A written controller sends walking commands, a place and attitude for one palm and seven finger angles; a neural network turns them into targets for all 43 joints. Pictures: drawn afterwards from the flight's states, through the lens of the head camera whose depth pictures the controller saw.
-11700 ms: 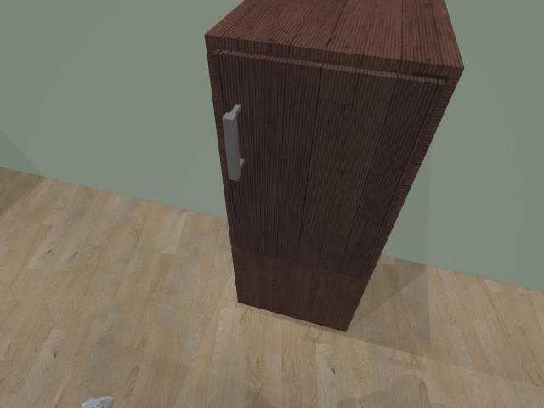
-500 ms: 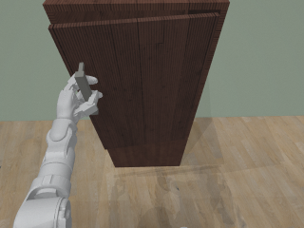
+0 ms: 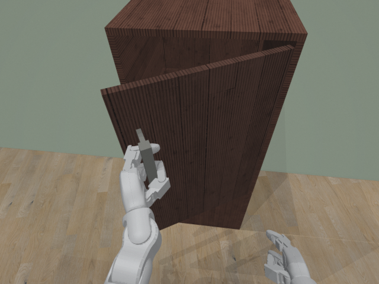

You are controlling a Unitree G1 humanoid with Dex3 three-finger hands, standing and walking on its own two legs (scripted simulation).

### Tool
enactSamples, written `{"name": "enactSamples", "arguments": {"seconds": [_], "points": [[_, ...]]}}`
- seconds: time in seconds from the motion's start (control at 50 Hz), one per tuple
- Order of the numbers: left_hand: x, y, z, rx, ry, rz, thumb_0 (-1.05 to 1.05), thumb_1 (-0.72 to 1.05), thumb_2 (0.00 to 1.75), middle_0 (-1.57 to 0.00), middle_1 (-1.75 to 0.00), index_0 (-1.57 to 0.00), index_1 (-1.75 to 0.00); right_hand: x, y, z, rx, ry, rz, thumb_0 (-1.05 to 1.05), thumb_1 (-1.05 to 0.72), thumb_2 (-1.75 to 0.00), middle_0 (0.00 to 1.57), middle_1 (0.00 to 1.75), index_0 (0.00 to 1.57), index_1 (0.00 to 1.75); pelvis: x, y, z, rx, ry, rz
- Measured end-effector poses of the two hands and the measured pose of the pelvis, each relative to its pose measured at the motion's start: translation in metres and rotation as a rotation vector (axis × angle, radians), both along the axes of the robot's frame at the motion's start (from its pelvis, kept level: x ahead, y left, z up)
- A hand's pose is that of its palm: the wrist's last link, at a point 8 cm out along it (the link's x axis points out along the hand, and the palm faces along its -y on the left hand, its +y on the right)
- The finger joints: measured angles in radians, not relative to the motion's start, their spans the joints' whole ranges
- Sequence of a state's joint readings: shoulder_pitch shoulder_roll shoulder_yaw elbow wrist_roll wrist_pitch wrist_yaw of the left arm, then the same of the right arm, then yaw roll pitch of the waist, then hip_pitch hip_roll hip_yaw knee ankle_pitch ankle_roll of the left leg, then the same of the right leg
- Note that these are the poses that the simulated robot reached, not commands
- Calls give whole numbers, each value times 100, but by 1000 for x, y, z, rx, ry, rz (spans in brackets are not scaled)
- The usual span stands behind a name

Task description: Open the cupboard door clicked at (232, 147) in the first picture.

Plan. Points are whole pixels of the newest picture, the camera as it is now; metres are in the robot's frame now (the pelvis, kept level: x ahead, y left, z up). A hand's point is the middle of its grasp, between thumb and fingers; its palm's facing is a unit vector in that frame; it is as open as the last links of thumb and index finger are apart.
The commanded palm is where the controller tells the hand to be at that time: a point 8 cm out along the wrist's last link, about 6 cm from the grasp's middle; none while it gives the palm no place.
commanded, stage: pull the door open along its arc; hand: left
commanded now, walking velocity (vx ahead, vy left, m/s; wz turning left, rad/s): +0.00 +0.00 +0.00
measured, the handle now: (148, 162) +0.35 +0.12 +0.09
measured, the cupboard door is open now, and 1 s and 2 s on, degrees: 30 37 39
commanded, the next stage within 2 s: open thumb and fingers to let go in 0.26 s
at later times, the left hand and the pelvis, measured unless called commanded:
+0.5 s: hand (171, 195) +0.26 +0.05 +0.10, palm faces +0.31 -0.95 -0.01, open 6.4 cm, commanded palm +0.21 +0.09 +0.09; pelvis +0.00 -0.02 +0.00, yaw +2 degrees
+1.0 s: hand (163, 196) +0.26 +0.07 +0.10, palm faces +0.27 -0.96 +0.00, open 14.0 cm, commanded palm +0.21 +0.09 +0.09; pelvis -0.02 +0.01 +0.00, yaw +1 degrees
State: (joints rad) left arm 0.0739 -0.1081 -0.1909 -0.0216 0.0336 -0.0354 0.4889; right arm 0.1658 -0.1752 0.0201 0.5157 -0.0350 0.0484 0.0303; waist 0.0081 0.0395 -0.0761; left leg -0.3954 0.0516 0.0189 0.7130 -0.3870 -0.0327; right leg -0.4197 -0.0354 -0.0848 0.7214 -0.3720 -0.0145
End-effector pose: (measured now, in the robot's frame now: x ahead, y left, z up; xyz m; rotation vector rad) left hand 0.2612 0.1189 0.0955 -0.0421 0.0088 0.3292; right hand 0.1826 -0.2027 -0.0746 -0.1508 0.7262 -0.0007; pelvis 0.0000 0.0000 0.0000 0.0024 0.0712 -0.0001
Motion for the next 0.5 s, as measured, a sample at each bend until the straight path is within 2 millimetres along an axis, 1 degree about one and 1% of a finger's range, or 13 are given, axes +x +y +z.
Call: {"name": "enactSamples", "arguments": {"seconds": [0.08,0.2,0.28,0.38,0.5], "points": [[-15,-10,2,54,8,-28,2,70,78,-32,-132,-33,-131,1,-1,-1,15,8,-3,1,-91,-89,20,30,20,30,3,-5,0,-1,-15,5],[-36,-22,3,50,25,-113,2,68,74,-33,-132,-35,-133,-2,-10,-3,30,12,-21,2,-91,-89,20,30,20,30,7,-10,-1,-4,-42,7],[-45,-28,4,46,40,-156,2,67,72,-34,-131,-37,-133,-1,-16,-4,36,6,-29,2,-91,-89,20,30,20,30,9,-13,-1,-3,-50,5],[-44,-29,4,51,31,-118,2,65,74,-35,-130,-38,-132,1,-22,-6,9,9,-15,2,-91,-89,20,30,20,30,6,-16,-2,-2,-55,15],[-33,-20,2,47,17,-12,2,60,76,-37,-131,-38,-132,1,-22,-10,-16,24,10,2,-91,-89,20,30,20,30,-2,-19,-3,2,-46,26]]}}
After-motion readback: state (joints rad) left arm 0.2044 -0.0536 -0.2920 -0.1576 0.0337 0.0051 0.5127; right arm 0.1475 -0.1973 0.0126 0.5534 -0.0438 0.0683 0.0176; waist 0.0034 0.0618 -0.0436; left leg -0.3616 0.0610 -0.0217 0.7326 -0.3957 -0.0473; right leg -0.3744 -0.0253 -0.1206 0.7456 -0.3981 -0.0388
